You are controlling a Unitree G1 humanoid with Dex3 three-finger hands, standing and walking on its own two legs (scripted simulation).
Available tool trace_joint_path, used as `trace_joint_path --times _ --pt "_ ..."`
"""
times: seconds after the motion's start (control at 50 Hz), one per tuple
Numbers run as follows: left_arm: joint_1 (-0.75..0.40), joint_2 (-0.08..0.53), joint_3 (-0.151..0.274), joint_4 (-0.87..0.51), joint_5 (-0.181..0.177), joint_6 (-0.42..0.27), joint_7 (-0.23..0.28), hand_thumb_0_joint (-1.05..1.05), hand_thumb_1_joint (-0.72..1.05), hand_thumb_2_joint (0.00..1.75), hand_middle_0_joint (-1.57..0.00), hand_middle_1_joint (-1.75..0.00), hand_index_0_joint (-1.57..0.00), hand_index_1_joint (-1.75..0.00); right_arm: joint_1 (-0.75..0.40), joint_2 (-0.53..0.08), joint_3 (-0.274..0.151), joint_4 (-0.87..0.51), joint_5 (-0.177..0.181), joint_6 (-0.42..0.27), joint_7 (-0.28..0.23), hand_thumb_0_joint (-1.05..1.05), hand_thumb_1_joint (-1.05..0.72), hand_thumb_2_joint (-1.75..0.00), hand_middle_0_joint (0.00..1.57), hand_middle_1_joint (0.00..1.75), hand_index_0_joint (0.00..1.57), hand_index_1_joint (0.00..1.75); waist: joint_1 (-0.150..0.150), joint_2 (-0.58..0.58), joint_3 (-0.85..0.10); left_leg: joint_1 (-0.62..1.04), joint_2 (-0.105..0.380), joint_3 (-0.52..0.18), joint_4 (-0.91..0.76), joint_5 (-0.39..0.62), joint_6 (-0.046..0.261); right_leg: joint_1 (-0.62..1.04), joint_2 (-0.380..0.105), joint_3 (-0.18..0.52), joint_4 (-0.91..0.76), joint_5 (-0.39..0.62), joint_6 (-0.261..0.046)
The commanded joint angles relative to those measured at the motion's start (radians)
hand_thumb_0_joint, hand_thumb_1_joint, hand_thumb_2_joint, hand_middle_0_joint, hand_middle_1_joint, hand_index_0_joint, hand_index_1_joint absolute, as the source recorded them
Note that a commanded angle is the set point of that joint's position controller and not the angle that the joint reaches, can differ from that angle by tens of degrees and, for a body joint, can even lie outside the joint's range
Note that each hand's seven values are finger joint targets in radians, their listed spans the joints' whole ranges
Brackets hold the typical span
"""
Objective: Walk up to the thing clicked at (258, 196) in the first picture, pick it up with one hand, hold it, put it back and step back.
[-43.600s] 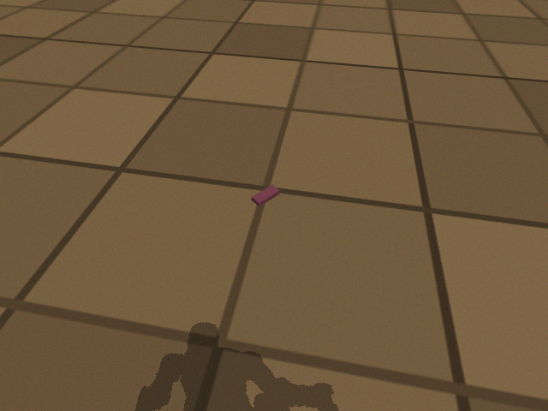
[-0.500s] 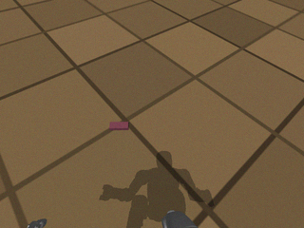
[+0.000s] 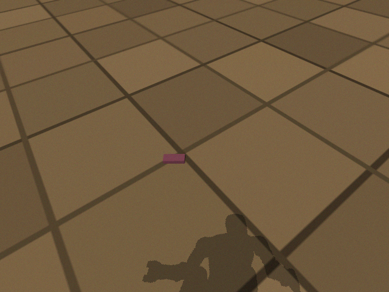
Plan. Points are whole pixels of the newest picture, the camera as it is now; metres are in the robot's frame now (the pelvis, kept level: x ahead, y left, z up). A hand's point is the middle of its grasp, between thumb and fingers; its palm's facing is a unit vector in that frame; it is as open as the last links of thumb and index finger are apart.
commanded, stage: step back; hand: left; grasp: from above
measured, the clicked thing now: (174, 158) +1.07 +0.19 -0.75
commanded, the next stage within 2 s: stand in 0.88 s
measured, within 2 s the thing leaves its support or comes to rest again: neither
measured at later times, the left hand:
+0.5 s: hand out of the picture +0.08 +0.27 -0.14, palm faces +0.00 -0.93 -0.38, open 7.4 cm
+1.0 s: hand out of the picture +0.16 +0.27 -0.13, palm faces -0.04 -0.94 -0.35, open 7.4 cm
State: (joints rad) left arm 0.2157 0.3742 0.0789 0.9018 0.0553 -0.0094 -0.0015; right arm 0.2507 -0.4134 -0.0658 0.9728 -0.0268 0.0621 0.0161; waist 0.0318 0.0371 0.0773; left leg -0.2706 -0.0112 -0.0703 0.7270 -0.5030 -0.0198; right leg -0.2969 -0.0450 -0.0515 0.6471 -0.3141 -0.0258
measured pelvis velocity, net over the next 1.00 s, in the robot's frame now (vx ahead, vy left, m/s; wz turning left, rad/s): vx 0.04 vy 0.02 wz -0.04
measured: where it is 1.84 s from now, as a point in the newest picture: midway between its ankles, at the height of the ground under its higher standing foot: outside the picture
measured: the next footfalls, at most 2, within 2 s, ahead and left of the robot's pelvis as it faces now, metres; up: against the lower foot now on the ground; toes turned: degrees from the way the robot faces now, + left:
left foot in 0.02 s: +0.03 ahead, +0.14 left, +0.00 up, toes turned -2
left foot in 0.52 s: +0.10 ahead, +0.15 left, +0.00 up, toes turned +0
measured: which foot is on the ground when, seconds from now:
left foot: up 0.00-0.00, down 0.02-0.28, up 0.30-0.50, down 0.52-1.00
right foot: down 0.00-1.00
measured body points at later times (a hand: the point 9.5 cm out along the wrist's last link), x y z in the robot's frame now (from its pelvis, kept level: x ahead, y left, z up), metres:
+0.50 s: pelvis +0.02 +0.00 +0.00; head +0.04 +0.00 +0.45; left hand +0.08 +0.32 -0.11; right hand +0.10 -0.31 -0.12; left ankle +0.05 +0.14 -0.72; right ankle +0.02 -0.11 -0.73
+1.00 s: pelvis +0.04 +0.02 +0.02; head +0.06 +0.02 +0.47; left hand +0.16 +0.32 -0.11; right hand +0.15 -0.28 -0.11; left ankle +0.06 +0.15 -0.73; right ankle +0.02 -0.11 -0.73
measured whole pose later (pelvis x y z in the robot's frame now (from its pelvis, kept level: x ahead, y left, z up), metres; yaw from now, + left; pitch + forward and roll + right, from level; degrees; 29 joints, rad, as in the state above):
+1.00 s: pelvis +0.04 +0.02 +0.02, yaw -3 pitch -2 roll +0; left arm 0.07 0.36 0.01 1.10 0.01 -0.02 0.00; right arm 0.03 -0.33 -0.02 1.10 -0.01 -0.01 0.01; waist 0.01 0.00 0.06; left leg -0.16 0.03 0.04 0.40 -0.20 -0.01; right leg -0.12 -0.02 0.02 0.40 -0.24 0.02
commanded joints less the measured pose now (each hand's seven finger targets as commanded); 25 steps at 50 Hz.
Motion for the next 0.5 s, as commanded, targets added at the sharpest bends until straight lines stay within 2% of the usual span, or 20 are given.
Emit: trace_joint_path --times 0.0,0.02,0.04,0.06,0.08,0.1,0.14,0.16,0.2,0.22,0.24,0.26,0.28,0.3,0.34,0.36,0.42,0.44,0.46,0.48 --pt "-0.026 0.221 0.031 -0.069 -0.009 0.000 0.007 0.00 0.90 0.90 -0.20 -0.30 -0.20 -0.30 0.034 -0.165 -0.063 -0.035 -0.014 -0.077 -0.007 0.00 -0.90 -0.90 0.20 0.30 0.20 0.30 -0.045 -0.066 -0.048 0.266 0.008 0.004 -0.373 0.113 0.048 -0.174 -0.086 0.156 -0.103 -0.296 -0.068" --pt "-0.056 0.148 0.010 -0.089 -0.027 -0.003 0.001 0.00 0.90 0.90 -0.20 -0.30 -0.20 -0.30 0.041 -0.243 -0.074 -0.044 -0.030 -0.085 -0.013 0.00 -0.90 -0.90 0.20 0.30 0.20 0.30 -0.063 0.181 -0.047 0.249 0.248 -0.422 -0.507 -0.226 0.136 -0.341 0.030 0.065 0.107 -0.271 0.010" --pt "-0.132 0.231 0.037 -0.076 -0.027 -0.004 0.007 0.00 0.90 0.90 -0.20 -0.30 -0.20 -0.30 -0.009 -0.308 -0.077 -0.064 -0.022 -0.089 -0.012 0.00 -0.90 -0.90 0.20 0.30 0.20 0.30 -0.084 0.119 0.027 0.006 0.365 -0.553 -0.560 -0.420 0.249 -0.274 0.014 0.113 0.221 -0.264 0.015" --pt "-0.132 0.246 0.038 -0.063 -0.027 -0.006 0.003 0.00 0.90 0.90 -0.20 -0.30 -0.20 -0.30 -0.070 -0.270 -0.067 -0.075 -0.020 -0.099 -0.015 0.00 -0.90 -0.90 0.20 0.30 0.20 0.30 -0.057 0.036 0.077 -0.059 0.334 -0.471 -0.548 -0.333 0.238 -0.223 0.001 0.159 0.262 -0.194 0.007" --pt "-0.084 0.215 0.031 -0.044 -0.040 -0.010 -0.005 0.00 0.90 0.90 -0.20 -0.30 -0.20 -0.30 -0.117 -0.216 -0.045 -0.082 -0.018 -0.108 -0.018 0.00 -0.90 -0.90 0.20 0.30 0.20 0.30 -0.022 0.019 0.061 -0.009 0.269 -0.352 -0.504 -0.174 0.205 -0.199 0.003 0.158 0.245 -0.137 0.010" --pt "-0.056 0.208 0.027 -0.031 -0.040 -0.015 -0.008 0.00 0.90 0.90 -0.20 -0.30 -0.20 -0.30 -0.120 -0.212 -0.044 -0.086 -0.022 -0.111 -0.021 0.00 -0.90 -0.90 0.20 0.30 0.20 0.30 -0.019 0.066 0.035 0.020 0.238 -0.280 -0.480 -0.102 0.182 -0.189 0.002 0.127 0.208 -0.120 0.007" --pt "-0.038 0.218 0.032 -0.009 -0.036 -0.025 -0.015 0.00 0.90 0.90 -0.20 -0.30 -0.20 -0.30 -0.107 -0.224 -0.051 -0.074 -0.022 -0.107 -0.015 0.00 -0.90 -0.90 0.20 0.30 0.20 0.30 -0.035 0.140 0.012 -0.028 0.213 -0.208 -0.451 -0.060 0.180 -0.070 0.011 0.069 0.090 -0.136 0.016" --pt "-0.045 0.208 0.032 -0.005 -0.033 -0.026 -0.018 0.00 0.90 0.90 -0.20 -0.30 -0.20 -0.30 -0.101 -0.220 -0.053 -0.075 -0.021 -0.100 -0.011 0.00 -0.90 -0.90 0.20 0.30 0.20 0.30 -0.042 0.149 0.010 -0.044 0.202 -0.182 -0.444 -0.063 0.171 -0.022 0.035 0.041 0.039 -0.136 0.016" --pt "0.020 0.188 0.034 0.024 -0.028 -0.033 -0.011 0.00 0.90 0.90 -0.20 -0.30 -0.20 -0.30 -0.127 -0.215 -0.050 -0.083 -0.015 -0.083 -0.009 0.00 -0.90 -0.90 0.20 0.30 0.20 0.30 0.001 0.149 -0.007 -0.098 0.182 -0.121 -0.338 -0.010 0.148 0.138 0.064 0.004 -0.159 -0.029 0.007" --pt "0.042 0.198 0.037 0.043 -0.021 -0.041 -0.002 0.00 0.90 0.90 -0.20 -0.30 -0.20 -0.30 -0.115 -0.169 -0.037 -0.085 -0.006 -0.077 -0.010 0.00 -0.90 -0.90 0.20 0.30 0.20 0.30 0.016 0.078 -0.025 -0.150 0.143 -0.083 -0.244 0.017 0.115 0.235 0.075 0.039 -0.216 0.007 0.002" --pt "0.054 0.242 0.051 0.045 -0.012 -0.048 0.006 0.00 0.90 0.90 -0.20 -0.30 -0.20 -0.30 -0.096 -0.119 -0.022 -0.095 0.001 -0.076 -0.011 0.00 -0.90 -0.90 0.20 0.30 0.20 0.30 0.022 -0.055 -0.030 -0.274 0.069 -0.031 -0.101 -0.012 0.073 0.302 -0.016 0.242 -0.264 -0.091 -0.037" --pt "0.080 0.327 0.066 0.045 -0.012 -0.052 0.010 0.00 0.90 0.90 -0.20 -0.30 -0.20 -0.30 -0.116 -0.104 -0.018 -0.103 -0.001 -0.074 -0.019 0.00 -0.90 -0.90 0.20 0.30 0.20 0.30 0.044 -0.218 -0.020 -0.344 -0.033 0.024 0.106 -0.078 0.044 0.241 -0.233 0.573 -0.417 -0.372 -0.134" --pt "0.025 0.362 0.074 0.014 -0.010 -0.056 0.008 0.00 0.90 0.90 -0.20 -0.30 -0.20 -0.30 -0.100 -0.160 -0.037 -0.089 -0.007 -0.075 -0.026 0.00 -0.90 -0.90 0.20 0.30 0.20 0.30 0.032 -0.168 0.019 -0.279 0.008 -0.035 0.208 -0.094 0.030 0.115 -0.348 0.672 -0.431 -0.389 -0.222" --pt "0.003 0.328 0.068 0.001 -0.018 -0.060 0.010 0.00 0.90 0.90 -0.20 -0.30 -0.20 -0.30 -0.073 -0.175 -0.044 -0.076 -0.005 -0.078 -0.025 0.00 -0.90 -0.90 0.20 0.30 0.20 0.30 0.015 -0.092 0.037 -0.264 0.028 -0.073 0.235 -0.058 0.036 0.092 -0.331 0.617 -0.404 -0.301 -0.230" --pt "-0.039 0.288 0.057 -0.007 -0.020 -0.067 0.016 0.00 0.90 0.90 -0.20 -0.30 -0.20 -0.30 -0.044 -0.155 -0.042 -0.055 0.000 -0.084 -0.022 0.00 -0.90 -0.90 0.20 0.30 0.20 0.30 -0.010 -0.099 0.020 -0.248 0.059 -0.065 0.191 0.007 0.036 0.110 -0.262 0.466 -0.352 -0.120 -0.184" --pt "-0.045 0.276 0.052 -0.003 -0.021 -0.068 0.014 0.00 0.90 0.90 -0.20 -0.30 -0.20 -0.30 -0.031 -0.147 -0.037 -0.044 -0.002 -0.087 -0.020 0.00 -0.90 -0.90 0.20 0.30 0.20 0.30 -0.012 -0.125 -0.008 -0.190 0.062 -0.038 0.144 0.019 0.032 0.092 -0.236 0.396 -0.321 -0.012 -0.167" --pt "-0.069 0.264 0.033 -0.010 -0.024 -0.061 0.010 0.00 0.90 0.90 -0.20 -0.30 -0.20 -0.30 -0.040 -0.124 -0.037 -0.035 -0.005 -0.088 -0.014 0.00 -0.90 -0.90 0.20 0.30 0.20 0.30 -0.024 -0.186 -0.038 -0.035 0.047 0.070 -0.028 0.056 0.025 0.017 -0.193 0.268 -0.262 0.213 -0.144" --pt "-0.102 0.261 0.027 -0.016 -0.030 -0.055 0.010 0.00 0.90 0.90 -0.20 -0.30 -0.20 -0.30 -0.022 -0.116 -0.037 -0.024 -0.005 -0.091 -0.015 0.00 -0.90 -0.90 0.20 0.30 0.20 0.30 -0.048 -0.188 -0.057 0.039 0.035 0.096 -0.136 0.148 0.024 -0.006 -0.172 0.222 -0.211 0.273 -0.128" --pt "-0.090 0.243 0.018 -0.012 -0.041 -0.047 0.012 0.00 0.90 0.90 -0.20 -0.30 -0.20 -0.30 -0.027 -0.106 -0.033 -0.014 -0.004 -0.096 -0.018 0.00 -0.90 -0.90 0.20 0.30 0.20 0.30 -0.051 -0.158 -0.069 0.090 0.016 0.111 -0.257 0.268 0.024 0.006 -0.133 0.180 -0.136 0.386 -0.098" --pt "-0.075 0.216 0.003 -0.008 -0.045 -0.043 0.013 0.00 0.90 0.90 -0.20 -0.30 -0.20 -0.30 -0.034 -0.120 -0.039 -0.008 -0.007 -0.099 -0.024 0.00 -0.90 -0.90 0.20 0.30 0.20 0.30 -0.050 -0.126 -0.094 0.151 0.040 0.065 -0.281 0.396 0.039 -0.011 -0.107 0.159 -0.080 0.453 -0.058"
